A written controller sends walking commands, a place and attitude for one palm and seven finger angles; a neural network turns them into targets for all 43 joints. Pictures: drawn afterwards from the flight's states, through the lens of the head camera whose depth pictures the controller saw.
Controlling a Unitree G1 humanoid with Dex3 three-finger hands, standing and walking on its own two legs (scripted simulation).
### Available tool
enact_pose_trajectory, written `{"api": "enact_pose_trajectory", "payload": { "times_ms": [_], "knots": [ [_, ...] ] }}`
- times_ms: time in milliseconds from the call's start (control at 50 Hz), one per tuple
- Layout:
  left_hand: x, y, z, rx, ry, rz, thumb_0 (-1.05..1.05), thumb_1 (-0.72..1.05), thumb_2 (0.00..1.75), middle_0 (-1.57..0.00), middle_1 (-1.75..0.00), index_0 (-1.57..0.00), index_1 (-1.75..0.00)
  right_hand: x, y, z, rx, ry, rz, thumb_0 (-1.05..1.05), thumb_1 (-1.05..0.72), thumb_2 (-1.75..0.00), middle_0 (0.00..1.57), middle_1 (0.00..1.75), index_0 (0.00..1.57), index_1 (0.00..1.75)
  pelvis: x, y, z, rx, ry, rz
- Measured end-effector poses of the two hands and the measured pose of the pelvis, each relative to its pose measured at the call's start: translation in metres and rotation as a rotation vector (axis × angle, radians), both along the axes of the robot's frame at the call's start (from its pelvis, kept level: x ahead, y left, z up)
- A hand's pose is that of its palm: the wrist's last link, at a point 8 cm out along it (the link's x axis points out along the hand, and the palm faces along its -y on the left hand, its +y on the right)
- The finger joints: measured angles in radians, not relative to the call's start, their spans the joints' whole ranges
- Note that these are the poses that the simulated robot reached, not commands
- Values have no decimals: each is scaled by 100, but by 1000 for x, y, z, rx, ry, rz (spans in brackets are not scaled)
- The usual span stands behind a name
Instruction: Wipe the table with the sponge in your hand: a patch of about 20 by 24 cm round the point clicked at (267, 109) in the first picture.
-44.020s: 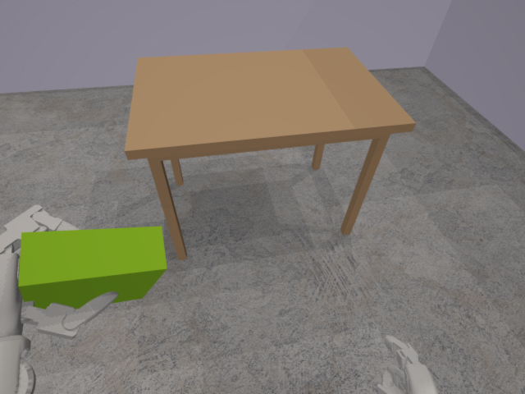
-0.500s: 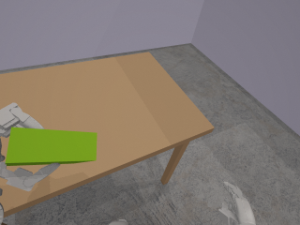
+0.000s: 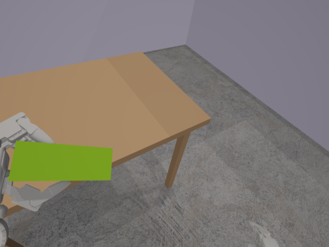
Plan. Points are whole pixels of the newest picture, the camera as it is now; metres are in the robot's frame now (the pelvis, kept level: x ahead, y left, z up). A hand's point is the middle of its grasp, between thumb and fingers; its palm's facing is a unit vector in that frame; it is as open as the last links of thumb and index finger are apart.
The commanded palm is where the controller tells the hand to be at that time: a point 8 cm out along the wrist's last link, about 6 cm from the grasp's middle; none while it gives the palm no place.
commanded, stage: stop stepping back and stand still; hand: left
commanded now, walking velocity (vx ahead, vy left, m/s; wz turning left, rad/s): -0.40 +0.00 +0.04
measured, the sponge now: (75, 164) +0.22 +0.19 +0.15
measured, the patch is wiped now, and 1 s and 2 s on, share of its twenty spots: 1.00 1.00 1.00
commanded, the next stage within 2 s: stand and wait in 1.42 s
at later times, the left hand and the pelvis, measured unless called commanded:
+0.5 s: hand out of the picture +0.03 +0.23 +0.17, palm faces +0.42 -0.87 -0.26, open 9.5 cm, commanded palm -0.01 +0.27 +0.19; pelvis -0.16 -0.02 +0.00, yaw +2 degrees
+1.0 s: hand out of the picture -0.07 +0.21 +0.17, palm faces +0.42 -0.86 -0.30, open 9.5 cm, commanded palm -0.12 +0.26 +0.19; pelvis -0.26 -0.03 -0.01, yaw +3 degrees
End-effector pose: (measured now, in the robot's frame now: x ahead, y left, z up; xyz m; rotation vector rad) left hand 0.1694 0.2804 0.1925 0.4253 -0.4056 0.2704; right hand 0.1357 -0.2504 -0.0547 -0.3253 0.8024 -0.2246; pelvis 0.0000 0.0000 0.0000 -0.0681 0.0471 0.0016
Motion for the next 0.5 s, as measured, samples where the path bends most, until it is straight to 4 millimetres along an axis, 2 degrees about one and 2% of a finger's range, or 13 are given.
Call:
{"api": "enact_pose_trajectory", "payload": {
  "times_ms": [60,120,220,320,400,500],
  "knots": [
    [-6,10,-14,-24,17,23,-2,-50,104,-78,-139,-83,-140,-16,-2,3,-2,-37,-15,1,-91,-90,20,30,20,30,-27,1,-4,30,-17,-24],
    [-20,5,-21,-63,67,20,-2,-49,104,-78,-139,-83,-140,-37,3,12,15,-88,0,1,-91,-90,20,30,20,30,-52,0,0,34,-36,-32],
    [-69,-14,-10,-35,90,-33,-2,-49,104,-77,-139,-82,-141,-76,10,20,59,-146,7,1,-91,-90,20,30,20,30,-82,-5,5,11,-44,-24],
    [-117,-12,5,38,89,51,-2,-50,104,-78,-139,-83,-140,-107,11,3,99,-110,47,1,-91,-90,20,30,20,30,-108,-15,5,18,-43,7],
    [-154,-7,-1,-16,82,117,-2,-50,104,-78,-139,-83,-140,-127,8,-14,118,-62,79,1,-91,-90,20,30,20,30,-137,-17,2,-7,-81,30],
    [-180,-8,-16,-122,60,115,-2,-50,104,-78,-139,-83,-140,-153,4,1,103,-82,69,2,-91,-90,20,30,21,30,-164,-19,4,42,-52,31]
  ]
}}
